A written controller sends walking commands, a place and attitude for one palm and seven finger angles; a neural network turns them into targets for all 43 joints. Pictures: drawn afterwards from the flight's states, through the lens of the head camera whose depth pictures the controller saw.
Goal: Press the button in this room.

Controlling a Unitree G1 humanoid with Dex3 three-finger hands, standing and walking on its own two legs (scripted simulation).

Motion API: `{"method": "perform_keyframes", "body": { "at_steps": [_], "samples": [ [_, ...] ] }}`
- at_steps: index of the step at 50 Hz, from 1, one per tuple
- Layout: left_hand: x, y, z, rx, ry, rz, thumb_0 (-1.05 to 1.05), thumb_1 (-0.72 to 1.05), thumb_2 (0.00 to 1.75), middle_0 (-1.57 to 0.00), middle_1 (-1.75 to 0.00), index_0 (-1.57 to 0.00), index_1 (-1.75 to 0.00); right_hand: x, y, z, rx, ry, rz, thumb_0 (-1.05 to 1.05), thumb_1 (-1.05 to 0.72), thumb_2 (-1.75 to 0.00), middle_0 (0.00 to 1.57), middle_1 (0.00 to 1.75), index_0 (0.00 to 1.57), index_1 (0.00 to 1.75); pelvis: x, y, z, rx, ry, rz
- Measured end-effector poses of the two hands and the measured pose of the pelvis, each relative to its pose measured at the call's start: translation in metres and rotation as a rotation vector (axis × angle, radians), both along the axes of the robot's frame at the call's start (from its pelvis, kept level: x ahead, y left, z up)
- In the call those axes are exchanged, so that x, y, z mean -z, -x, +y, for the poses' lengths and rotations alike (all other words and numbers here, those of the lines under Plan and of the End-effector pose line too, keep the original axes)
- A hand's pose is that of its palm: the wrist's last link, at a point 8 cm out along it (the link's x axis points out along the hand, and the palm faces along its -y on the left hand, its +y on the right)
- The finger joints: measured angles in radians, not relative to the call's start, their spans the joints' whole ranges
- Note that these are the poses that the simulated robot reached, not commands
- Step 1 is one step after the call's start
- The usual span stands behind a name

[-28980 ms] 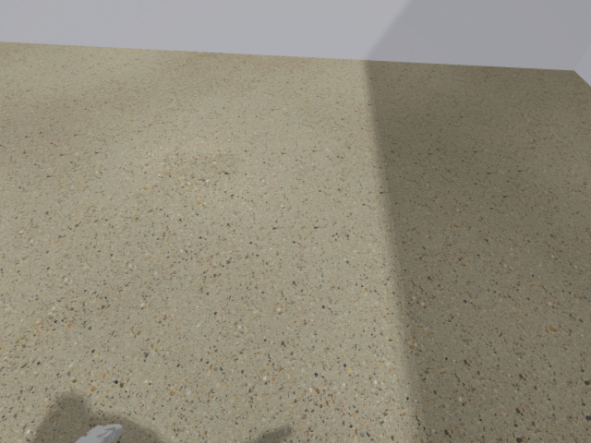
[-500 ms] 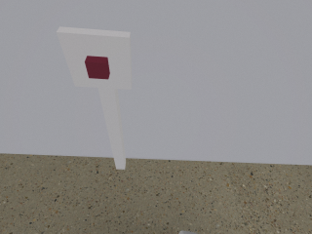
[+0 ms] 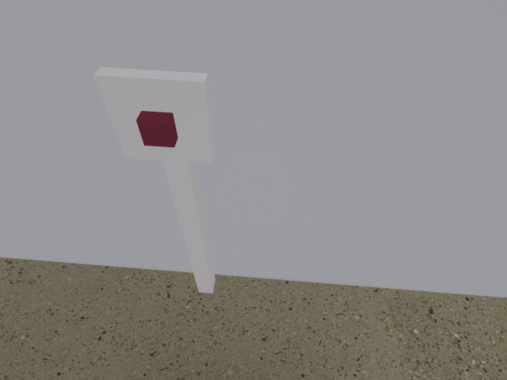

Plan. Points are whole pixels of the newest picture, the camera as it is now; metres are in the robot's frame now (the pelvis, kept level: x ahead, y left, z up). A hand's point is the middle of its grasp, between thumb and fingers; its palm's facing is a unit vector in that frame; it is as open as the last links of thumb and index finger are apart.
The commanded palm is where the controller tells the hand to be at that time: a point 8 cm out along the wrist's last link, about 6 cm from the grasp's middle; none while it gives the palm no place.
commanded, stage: come to a stop and stand still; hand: left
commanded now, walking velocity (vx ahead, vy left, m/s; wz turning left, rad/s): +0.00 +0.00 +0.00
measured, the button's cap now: (158, 128) +0.53 +0.22 +0.11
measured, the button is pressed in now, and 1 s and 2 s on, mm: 0 0 0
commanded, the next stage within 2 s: look again from close up in 0.12 s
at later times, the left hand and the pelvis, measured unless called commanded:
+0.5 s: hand out of the picture +0.02 +0.23 -0.18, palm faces +0.03 -0.97 -0.24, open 7.3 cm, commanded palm none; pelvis -0.02 +0.02 -0.01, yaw +0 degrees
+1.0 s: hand out of the picture +0.00 +0.27 -0.16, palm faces -0.01 -0.95 -0.32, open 7.3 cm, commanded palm none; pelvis -0.04 +0.03 +0.00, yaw +0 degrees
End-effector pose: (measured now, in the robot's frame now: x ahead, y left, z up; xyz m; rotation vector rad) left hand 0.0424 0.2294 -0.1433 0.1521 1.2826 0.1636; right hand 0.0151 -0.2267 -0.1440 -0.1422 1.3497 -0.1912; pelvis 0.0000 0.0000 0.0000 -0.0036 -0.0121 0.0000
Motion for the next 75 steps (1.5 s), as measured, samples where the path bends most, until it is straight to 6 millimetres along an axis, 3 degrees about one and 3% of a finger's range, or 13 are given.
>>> {"method": "perform_keyframes", "body": {
  "at_steps": [8, 13, 18, 24, 33, 38, 44, 49, 57, 63, 68, 75],
  "samples": [
    [-0.001, 0.049, 0.0, -0.019, 0.003, 0.146, -0.01, 0.93, 0.9, -0.19, -0.3, -0.2, -0.3, 0.0, -0.005, 0.001, -0.013, -0.007, 0.013, 0.01, -0.92, -0.9, 0.2, 0.3, 0.2, 0.3, -0.002, -0.004, 0.002, 0.007, 0.0, -0.001],
    [-0.001, 0.065, -0.001, -0.01, 0.013, 0.181, 0.0, 0.92, 0.9, -0.2, -0.3, -0.2, -0.3, 0.001, 0.002, 0.004, -0.024, -0.015, 0.033, 0.01, -0.91, -0.9, 0.2, 0.3, 0.2, 0.3, -0.001, -0.002, 0.004, 0.003, 0.0, 0.005],
    [0.001, 0.059, 0.013, -0.014, -0.009, 0.125, 0.0, 0.91, 0.9, -0.2, -0.3, -0.2, -0.3, 0.002, 0.001, -0.003, -0.031, 0.022, -0.014, 0.01, -0.91, -0.9, 0.2, 0.3, 0.2, 0.3, 0.005, 0.004, 0.011, -0.003, 0.004, 0.009],
    [0.001, 0.034, 0.039, 0.002, -0.038, 0.005, 0.0, 0.91, 0.9, -0.2, -0.3, -0.2, -0.3, -0.006, -0.011, -0.01, -0.042, 0.07, -0.095, 0.01, -0.9, -0.9, 0.2, 0.3, 0.2, 0.3, 0.007, 0.013, 0.02, -0.001, 0.003, -0.018],
    [-0.017, 0.001, 0.076, 0.05, -0.086, -0.143, 0.0, 0.91, 0.9, -0.2, -0.3, -0.2, -0.3, -0.026, -0.025, -0.016, -0.086, 0.115, -0.212, 0.01, -0.9, -0.9, 0.2, 0.3, 0.2, 0.3, 0.003, 0.034, 0.033, 0.002, 0.004, -0.041],
    [-0.027, 0.002, 0.091, 0.065, -0.115, -0.158, 0.0, 0.91, 0.9, -0.2, -0.3, -0.2, -0.3, -0.03, -0.022, -0.017, -0.106, 0.119, -0.224, 0.01, -0.9, -0.9, 0.2, 0.3, 0.2, 0.3, 0.001, 0.043, 0.037, 0.004, -0.001, -0.041],
    [-0.03, 0.021, 0.099, 0.067, -0.136, -0.107, 0.0, 0.91, 0.9, -0.2, -0.3, -0.2, -0.3, -0.027, -0.008, -0.02, -0.113, 0.11, -0.183, 0.01, -0.9, -0.9, 0.2, 0.3, 0.21, 0.3, -0.001, 0.05, 0.038, 0.003, -0.008, -0.032],
    [-0.023, 0.047, 0.09, 0.048, -0.126, -0.022, 0.0, 0.91, 0.9, -0.19, -0.3, -0.2, -0.3, -0.018, 0.01, -0.015, -0.1, 0.085, -0.112, 0.01, -0.9, -0.9, 0.2, 0.3, 0.2, 0.3, -0.001, 0.047, 0.036, 0.004, -0.008, -0.022],
    [0.003, 0.092, 0.04, 0.001, -0.006, 0.137, 0.0, 0.91, 0.9, -0.19, -0.3, -0.2, -0.3, 0.003, 0.043, 0.011, -0.057, 0.001, 0.034, 0.01, -0.9, -0.9, 0.2, 0.3, 0.2, 0.3, 0.005, 0.024, 0.028, 0.006, 0.002, -0.021],
    [0.018, 0.106, 0.011, -0.054, 0.085, 0.227, 0.0, 0.91, 0.9, -0.2, -0.3, -0.2, -0.3, 0.008, 0.048, 0.032, -0.018, -0.021, 0.108, 0.01, -0.9, -0.9, 0.2, 0.3, 0.2, 0.3, 0.012, -0.002, 0.032, 0.001, 0.02, -0.01],
    [0.023, 0.089, 0.004, -0.026, 0.109, 0.285, 0.0, 0.91, 0.9, -0.2, -0.3, -0.2, -0.3, 0.009, 0.043, 0.048, 0.044, -0.019, 0.107, 0.01, -0.9, -0.9, 0.2, 0.3, 0.2, 0.3, 0.015, -0.024, 0.036, 0.036, 0.009, -0.006],
    [0.018, 0.001, 0.009, 0.006, 0.031, 0.124, 0.0, 0.91, 0.9, -0.2, -0.3, -0.2, -0.3, 0.016, 0.05, 0.055, 0.104, -0.067, 0.204, 0.01, -0.9, -0.9, 0.2, 0.3, 0.2, 0.3, 0.016, -0.046, 0.023, 0.02, -0.008, -0.022]
  ]
}}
